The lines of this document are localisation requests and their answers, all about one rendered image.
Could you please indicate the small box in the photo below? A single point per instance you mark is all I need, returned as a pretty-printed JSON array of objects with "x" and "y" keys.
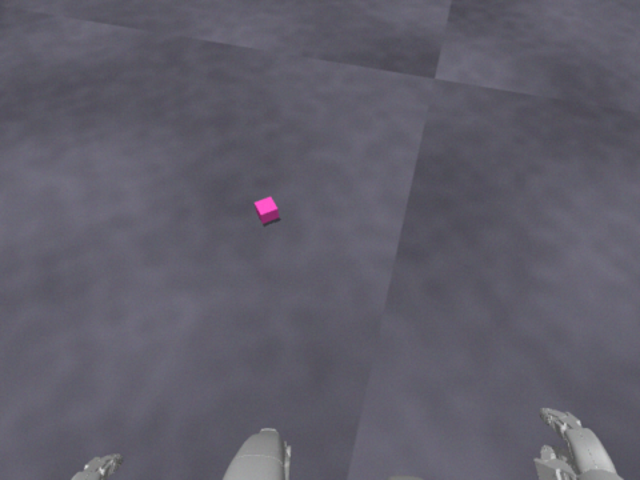
[{"x": 266, "y": 210}]

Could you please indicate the right robot hand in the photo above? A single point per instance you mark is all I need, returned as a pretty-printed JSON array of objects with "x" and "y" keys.
[{"x": 584, "y": 450}]

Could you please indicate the left robot hand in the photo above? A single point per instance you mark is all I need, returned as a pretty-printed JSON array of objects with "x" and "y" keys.
[{"x": 100, "y": 468}]

